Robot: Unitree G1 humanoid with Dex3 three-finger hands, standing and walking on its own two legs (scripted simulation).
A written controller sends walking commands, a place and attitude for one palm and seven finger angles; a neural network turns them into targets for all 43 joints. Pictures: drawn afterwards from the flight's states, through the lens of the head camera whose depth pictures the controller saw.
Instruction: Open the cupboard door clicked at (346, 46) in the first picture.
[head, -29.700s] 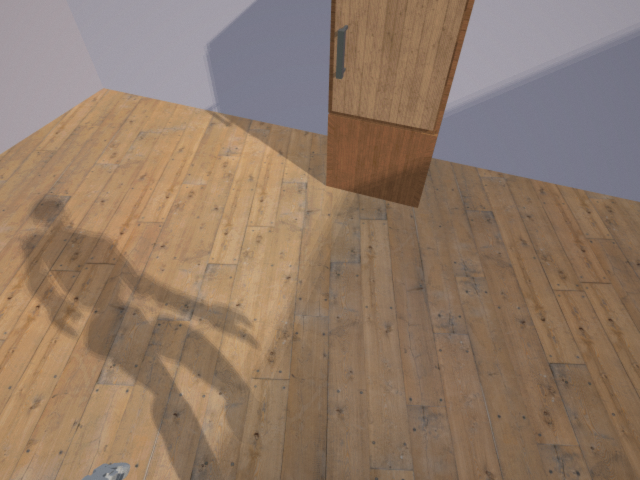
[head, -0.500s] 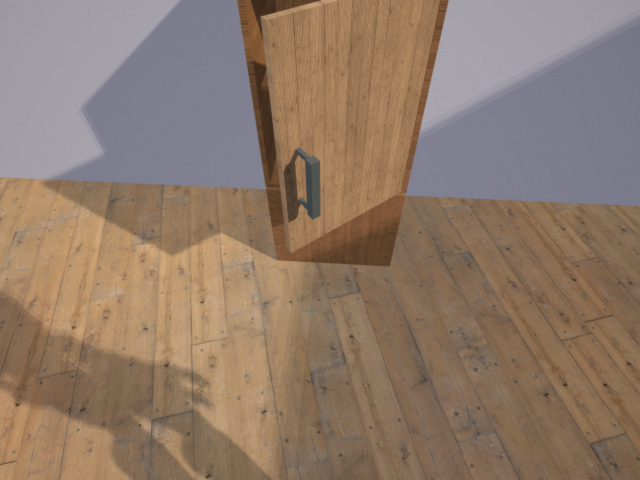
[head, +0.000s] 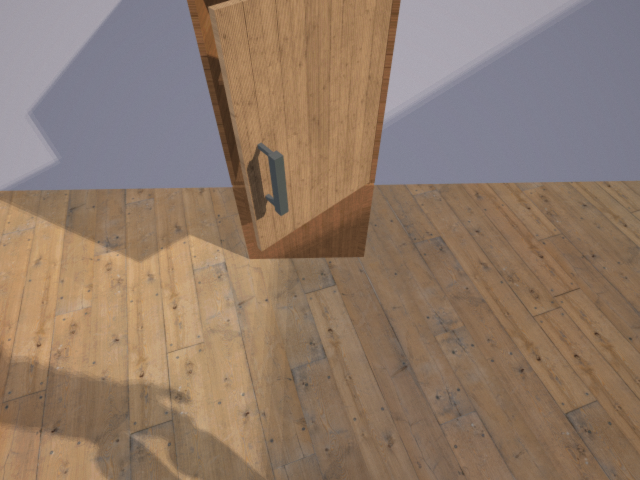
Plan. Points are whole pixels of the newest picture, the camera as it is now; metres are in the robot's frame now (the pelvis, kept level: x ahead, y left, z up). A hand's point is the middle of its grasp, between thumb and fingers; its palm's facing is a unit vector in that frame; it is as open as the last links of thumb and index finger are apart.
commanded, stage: walk to a spot facing it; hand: left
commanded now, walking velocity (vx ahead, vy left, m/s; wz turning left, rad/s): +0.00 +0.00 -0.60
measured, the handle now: (272, 180) +0.70 +0.15 -0.10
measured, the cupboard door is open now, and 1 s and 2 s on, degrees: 40 40 40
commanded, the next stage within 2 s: none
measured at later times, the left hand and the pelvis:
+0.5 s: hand out of the picture +0.06 +0.16 -0.16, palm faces -0.20 -0.95 -0.25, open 7.4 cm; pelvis -0.02 -0.03 +0.00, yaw -16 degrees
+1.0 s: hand (265, 449) +0.19 +0.10 -0.17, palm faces -0.54 -0.79 -0.29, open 7.4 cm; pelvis -0.02 -0.03 -0.01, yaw -34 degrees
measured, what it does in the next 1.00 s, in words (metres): steps on the spot, turning right: left foot, then right foot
